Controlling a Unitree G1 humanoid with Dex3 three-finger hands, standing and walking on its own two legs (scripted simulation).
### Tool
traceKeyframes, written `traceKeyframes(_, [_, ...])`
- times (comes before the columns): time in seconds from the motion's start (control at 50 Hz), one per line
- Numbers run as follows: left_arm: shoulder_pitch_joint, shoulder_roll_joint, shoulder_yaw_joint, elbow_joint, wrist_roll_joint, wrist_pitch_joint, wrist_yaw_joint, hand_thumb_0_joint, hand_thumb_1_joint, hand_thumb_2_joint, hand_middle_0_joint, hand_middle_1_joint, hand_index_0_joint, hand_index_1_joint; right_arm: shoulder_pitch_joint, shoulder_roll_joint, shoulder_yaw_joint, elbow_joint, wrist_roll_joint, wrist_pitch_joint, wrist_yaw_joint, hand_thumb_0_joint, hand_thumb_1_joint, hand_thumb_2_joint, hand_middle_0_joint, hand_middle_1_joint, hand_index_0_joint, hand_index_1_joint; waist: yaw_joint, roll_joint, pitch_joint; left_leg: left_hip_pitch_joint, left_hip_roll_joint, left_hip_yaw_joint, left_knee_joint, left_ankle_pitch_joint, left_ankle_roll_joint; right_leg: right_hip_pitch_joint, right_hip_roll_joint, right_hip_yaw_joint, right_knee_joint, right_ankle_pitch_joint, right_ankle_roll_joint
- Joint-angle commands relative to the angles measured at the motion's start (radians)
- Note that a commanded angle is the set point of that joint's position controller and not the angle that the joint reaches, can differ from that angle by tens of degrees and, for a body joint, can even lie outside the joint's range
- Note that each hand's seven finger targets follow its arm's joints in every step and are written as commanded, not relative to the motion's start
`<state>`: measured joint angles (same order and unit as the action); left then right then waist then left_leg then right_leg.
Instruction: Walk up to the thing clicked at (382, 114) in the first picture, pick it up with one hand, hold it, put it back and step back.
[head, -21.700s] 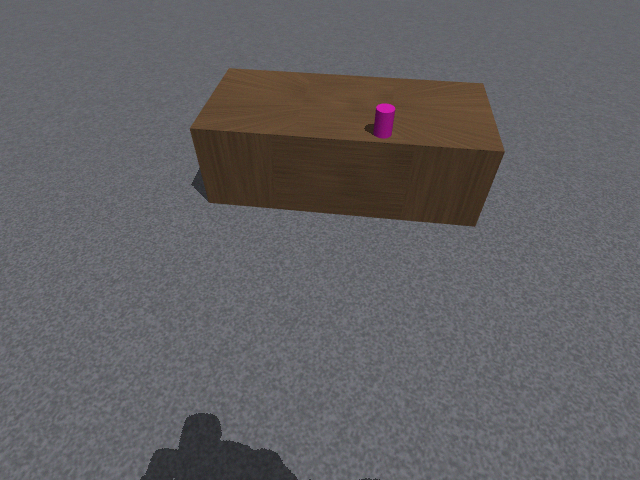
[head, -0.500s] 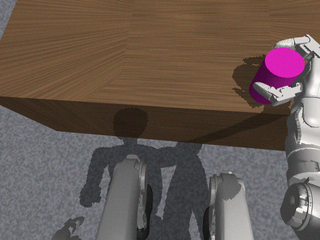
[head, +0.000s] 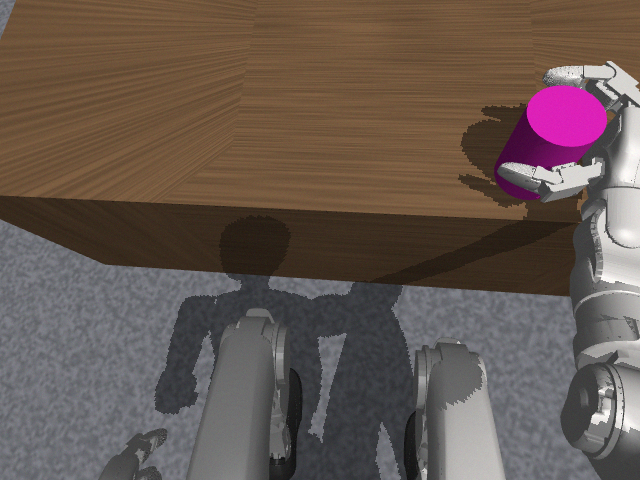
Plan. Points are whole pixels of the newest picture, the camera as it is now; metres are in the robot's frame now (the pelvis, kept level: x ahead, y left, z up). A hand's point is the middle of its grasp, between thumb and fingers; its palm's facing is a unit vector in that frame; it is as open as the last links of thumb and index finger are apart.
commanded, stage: open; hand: right
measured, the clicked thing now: (543, 147) +0.51 -0.18 -0.01
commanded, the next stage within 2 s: withdraw in 0.14 s
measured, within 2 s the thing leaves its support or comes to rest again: neither
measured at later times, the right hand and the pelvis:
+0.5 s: hand (588, 115) +0.52 -0.20 +0.04, palm faces +0.15 +0.99 -0.05, open 16.5 cm; pelvis +0.00 +0.00 +0.01, yaw +0 degrees
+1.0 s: hand out of the picture +0.52 -0.30 +0.17, palm faces +0.29 +0.89 -0.35, open 17.3 cm; pelvis +0.04 +0.00 +0.18, yaw +2 degrees
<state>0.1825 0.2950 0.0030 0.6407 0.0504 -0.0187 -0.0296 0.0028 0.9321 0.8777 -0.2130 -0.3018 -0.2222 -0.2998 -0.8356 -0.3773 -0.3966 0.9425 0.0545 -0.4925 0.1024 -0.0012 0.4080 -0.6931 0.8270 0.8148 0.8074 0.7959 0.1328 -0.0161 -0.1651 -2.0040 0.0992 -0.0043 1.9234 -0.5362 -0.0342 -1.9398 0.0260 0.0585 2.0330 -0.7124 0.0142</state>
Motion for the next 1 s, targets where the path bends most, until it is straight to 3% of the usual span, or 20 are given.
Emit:
traceKeyframes(0.0, [0.165, 0.192, 0.073, -0.044, 0.001, -0.011, 0.013, 0.0, 0.913, 0.89, -0.206, -0.308, -0.211, -0.302, -0.378, -0.176, 0.001, -0.206, 0.01, -0.057, -0.001, 0.0, 0.416, -0.286, 0.598, 0.446, 0.602, 0.446, 0.032, -0.127, -0.632, 0.434, -0.038, 0.044, -0.166, 0.081, 0.066, 0.349, -0.001, -0.013, -0.309, 0.146, -0.026])
traceKeyframes(0.1, [0.157, 0.185, 0.071, -0.052, -0.001, -0.011, 0.013, 0.0, 0.902, 0.9, -0.207, -0.308, -0.207, -0.307, -0.378, -0.16, 0.012, -0.207, 0.013, -0.058, -0.004, 0.0, 0.442, -0.227, 0.424, 0.329, 0.426, 0.329, 0.033, -0.088, -0.613, 0.463, -0.038, 0.037, -0.187, 0.044, 0.061, 0.3, 0.003, -0.029, -0.308, 0.097, -0.035])
traceKeyframes(0.18, [0.16, 0.187, 0.073, -0.051, 0.001, -0.013, 0.012, 0.0, 0.897, 0.899, -0.207, -0.307, -0.206, -0.308, -0.37, -0.157, 0.017, -0.215, 0.011, -0.06, -0.005, 0.0, 0.401, -0.221, 0.32, 0.272, 0.319, 0.272, 0.035, -0.105, -0.634, 0.471, -0.037, 0.037, -0.177, 0.076, 0.061, 0.315, 0.004, -0.033, -0.296, 0.135, -0.033])
traceKeyframes(0.2, [0.166, 0.184, 0.071, -0.053, 0.001, -0.011, 0.013, 0.0, 0.9, 0.896, -0.205, -0.306, -0.205, -0.306, -0.34, -0.182, -0.005, -0.197, 0.01, -0.056, -0.008, 0.0, 0.404, -0.218, 0.282, 0.255, 0.281, 0.255, 0.021, -0.081, -0.649, 0.503, -0.037, 0.036, -0.182, 0.085, 0.06, 0.306, 0.005, -0.036, -0.291, 0.149, -0.035])
traceKeyframes(0.24, [0.168, 0.183, 0.072, -0.047, 0.001, -0.011, 0.013, 0.0, 0.924, 0.877, -0.207, -0.303, -0.211, -0.298, -0.351, -0.14, 0.016, -0.186, 0.013, -0.053, -0.006, 0.0, 0.397, -0.237, 0.238, 0.248, 0.241, 0.248, 0.049, -0.067, -0.635, 0.493, -0.038, 0.036, -0.183, 0.099, 0.058, 0.305, 0.004, -0.037, -0.279, 0.163, -0.036])
traceKeyframes(0.26, [0.167, 0.184, 0.071, -0.049, 0.002, -0.011, 0.014, 0.0, 0.925, 0.877, -0.208, -0.303, -0.212, -0.298, -0.349, -0.186, -0.015, -0.19, 0.013, -0.054, -0.012, 0.0, 0.388, -0.215, 0.215, 0.22, 0.216, 0.219, 0.029, -0.061, -0.634, 0.509, -0.039, 0.032, -0.186, 0.092, 0.058, 0.287, 0.004, -0.041, -0.28, 0.153, -0.038])
traceKeyframes(0.3, [0.169, 0.189, 0.072, -0.046, 0.001, -0.007, 0.017, 0.0, 0.927, 0.877, -0.206, -0.304, -0.211, -0.298, -0.392, -0.214, -0.013, -0.239, 0.006, -0.058, -0.011, 0.0, 0.386, -0.183, 0.189, 0.184, 0.187, 0.184, 0.028, -0.1, -0.669, 0.506, -0.037, 0.029, -0.18, 0.121, 0.06, 0.339, 0.003, -0.043, -0.282, 0.19, -0.033])
traceKeyframes(0.4, [0.168, 0.194, 0.072, -0.074, -0.009, 0.005, 0.025, 0.0, 0.911, 0.885, -0.204, -0.3, -0.204, -0.299, -0.448, -0.329, -0.074, -0.362, 0.002, -0.04, -0.02, 0.0, 0.479, -0.083, 0.084, 0.076, 0.081, 0.076, -0.005, -0.144, -0.787, 0.587, -0.037, 0.031, -0.215, 0.11, 0.061, 0.445, 0.0, -0.032, -0.351, 0.182, -0.028])
traceKeyframes(0.48, [0.164, 0.189, 0.066, -0.085, -0.028, 0.014, 0.043, 0.0, 0.908, 0.885, -0.199, -0.296, -0.199, -0.295, -0.468, -0.377, -0.091, -0.414, 0.012, 0.015, -0.016, 0.0, 0.516, -0.057, 0.064, 0.054, 0.061, 0.053, -0.014, -0.146, -0.812, 0.669, -0.043, 0.028, -0.285, 0.106, 0.058, 0.524, -0.006, -0.021, -0.426, 0.17, -0.028])
traceKeyframes(0.52, [0.179, 0.193, 0.07, -0.084, -0.041, 0.015, 0.054, 0.0, 0.904, 0.887, -0.198, -0.295, -0.197, -0.296, -0.437, -0.408, -0.109, -0.386, 0.011, 0.054, -0.005, 0.0, 0.53, -0.046, 0.065, 0.05, 0.062, 0.05, -0.008, -0.128, -0.799, 0.705, -0.045, 0.029, -0.322, 0.119, 0.054, 0.561, -0.011, -0.016, -0.455, 0.18, -0.028])
traceKeyframes(0.56, [0.182, 0.187, 0.064, -0.066, -0.047, 0.014, 0.063, 0.0, 0.902, 0.887, -0.198, -0.295, -0.197, -0.296, -0.41, -0.385, -0.1, -0.309, 0.024, 0.089, 0.017, 0.0, 0.54, -0.046, 0.063, 0.05, 0.061, 0.049, 0.014, -0.105, -0.709, 0.714, -0.049, 0.03, -0.362, 0.115, 0.052, 0.55, -0.014, -0.019, -0.471, 0.18, -0.032])
traceKeyframes(0.6, [0.191, 0.184, 0.061, -0.053, -0.053, 0.012, 0.066, 0.0, 0.899, 0.885, -0.198, -0.295, -0.198, -0.295, -0.351, -0.392, -0.108, -0.244, 0.032, 0.118, 0.045, 0.0, 0.55, -0.047, 0.061, 0.05, 0.059, 0.049, 0.01, -0.09, -0.623, 0.711, -0.051, 0.037, -0.391, 0.118, 0.055, 0.551, -0.019, -0.005, -0.504, 0.192, -0.031])
traceKeyframes(0.7, [0.189, 0.174, 0.054, -0.061, -0.064, -0.009, 0.065, 0.0, 0.865, 0.895, -0.198, -0.3, -0.196, -0.302, -0.286, -0.309, -0.055, -0.123, 0.062, 0.15, 0.126, 0.0, 0.466, -0.082, 0.043, 0.06, 0.059, 0.06, 0.038, -0.052, -0.461, 0.695, -0.057, 0.042, -0.467, 0.103, 0.059, 0.564, -0.031, 0.006, -0.553, 0.191, -0.038])
traceKeyframes(0.72, [0.214, 0.172, 0.054, -0.053, -0.066, 0.023, 0.058, 0.0, 0.867, 0.906, -0.204, -0.304, -0.199, -0.309, -0.168, -0.526, -0.083, 0.028, -0.102, 0.229, 0.066, 0.0, 0.462, -0.08, 0.046, 0.06, 0.06, 0.06, -0.05, -0.07, -0.473, 0.781, -0.068, 0.034, -0.532, 0.071, 0.061, 0.659, -0.03, -0.005, -0.638, 0.178, -0.034])
traceKeyframes(0.74, [0.22, 0.169, 0.055, -0.075, -0.07, 0.038, 0.052, 0.0, 0.858, 0.908, -0.202, -0.303, -0.196, -0.31, -0.249, -0.457, -0.052, -0.069, -0.081, 0.254, 0.028, 0.0, 0.523, -0.067, 0.045, 0.061, 0.059, 0.06, -0.009, -0.079, -0.475, 0.795, -0.069, 0.035, -0.552, 0.095, 0.059, 0.682, -0.038, 0.002, -0.653, 0.198, -0.033])
traceKeyframes(0.76, [0.217, 0.169, 0.057, -0.089, -0.07, 0.05, 0.045, 0.0, 0.862, 0.909, -0.204, -0.304, -0.197, -0.31, -0.339, -0.451, -0.03, -0.155, -0.091, 0.261, 0.012, 0.0, 0.529, -0.065, 0.046, 0.061, 0.059, 0.06, -0.018, -0.113, -0.521, 0.818, -0.067, 0.035, -0.558, 0.112, 0.061, 0.737, -0.038, 0.015, -0.683, 0.212, -0.029])
traceKeyframes(0.8, [0.215, 0.178, 0.056, -0.109, -0.073, 0.063, 0.04, 0.0, 0.864, 0.916, -0.2, -0.299, -0.192, -0.307, -0.397, -0.566, -0.062, -0.202, -0.13, 0.283, -0.02, 0.0, 0.528, -0.067, 0.045, 0.061, 0.059, 0.061, -0.034, -0.14, -0.633, 0.891, -0.072, 0.041, -0.594, 0.166, 0.058, 0.876, -0.043, 0.019, -0.72, 0.291, -0.019])
traceKeyframes(0.88, [0.26, 0.166, 0.048, -0.098, -0.076, 0.082, 0.054, 0.0, 0.893, 0.898, -0.201, -0.294, -0.199, -0.296, -0.364, -0.689, -0.109, -0.227, -0.166, 0.31, -0.106, 0.0, 0.469, -0.104, 0.062, 0.068, 0.062, 0.068, -0.05, -0.175, -0.655, 1.058, -0.077, 0.038, -0.699, 0.263, 0.054, 1.02, -0.047, -0.009, -0.793, 0.418, -0.015])
traceKeyframes(0.94, [0.287, 0.179, 0.065, -0.049, -0.067, 0.087, 0.072, 0.0, 0.896, 0.9, -0.201, -0.296, -0.199, -0.297, -0.325, -0.595, -0.063, -0.071, -0.165, 0.334, -0.148, 0.0, 0.474, -0.1, 0.061, 0.067, 0.061, 0.067, -0.004, -0.153, -0.501, 1.08, -0.089, 0.047, -0.797, 0.285, 0.055, 1.061, -0.048, -0.015, -0.871, 0.433, -0.018])
traceKeyframes(0.98, [0.289, 0.174, 0.055, -0.035, -0.065, 0.087, 0.081, 0.0, 0.897, 0.9, -0.201, -0.295, -0.199, -0.297, -0.318, -0.576, -0.05, -0.018, -0.165, 0.338, -0.168, 0.0, 0.459, -0.109, 0.063, 0.069, 0.063, 0.069, -0.001, -0.16, -0.437, 1.092, -0.092, 0.053, -0.847, 0.298, 0.056, 1.11, -0.051, -0.015, -0.919, 0.451, -0.011])
